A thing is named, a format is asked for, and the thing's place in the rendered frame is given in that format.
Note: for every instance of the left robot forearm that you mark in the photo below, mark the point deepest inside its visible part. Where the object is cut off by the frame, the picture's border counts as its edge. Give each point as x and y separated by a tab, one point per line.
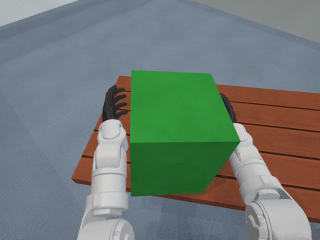
108	197

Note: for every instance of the robot right upper arm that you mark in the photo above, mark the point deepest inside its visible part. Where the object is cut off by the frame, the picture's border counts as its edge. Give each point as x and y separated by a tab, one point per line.
276	219

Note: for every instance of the carton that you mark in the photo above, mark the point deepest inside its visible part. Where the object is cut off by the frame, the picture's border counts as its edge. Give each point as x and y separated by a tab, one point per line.
181	133

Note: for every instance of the table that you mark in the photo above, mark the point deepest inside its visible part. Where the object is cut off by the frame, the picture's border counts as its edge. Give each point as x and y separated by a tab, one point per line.
285	128

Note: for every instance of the robot right hand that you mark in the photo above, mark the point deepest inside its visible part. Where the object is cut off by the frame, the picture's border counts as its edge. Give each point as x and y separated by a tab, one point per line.
229	108

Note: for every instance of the robot left upper arm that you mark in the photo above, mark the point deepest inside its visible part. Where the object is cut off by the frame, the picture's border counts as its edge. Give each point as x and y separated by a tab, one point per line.
112	229

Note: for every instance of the robot left hand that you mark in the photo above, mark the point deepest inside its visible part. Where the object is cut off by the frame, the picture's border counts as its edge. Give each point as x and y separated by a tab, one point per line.
109	108

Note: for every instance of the right robot forearm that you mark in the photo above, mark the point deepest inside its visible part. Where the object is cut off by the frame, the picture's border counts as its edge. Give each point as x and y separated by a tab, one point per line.
254	178

